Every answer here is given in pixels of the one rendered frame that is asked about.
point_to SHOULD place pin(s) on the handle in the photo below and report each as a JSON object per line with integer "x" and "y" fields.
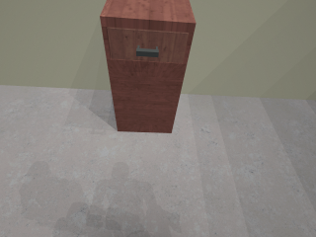
{"x": 147, "y": 52}

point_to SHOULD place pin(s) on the cabinet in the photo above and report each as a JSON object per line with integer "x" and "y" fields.
{"x": 146, "y": 93}

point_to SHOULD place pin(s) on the drawer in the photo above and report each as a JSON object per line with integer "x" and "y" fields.
{"x": 124, "y": 42}

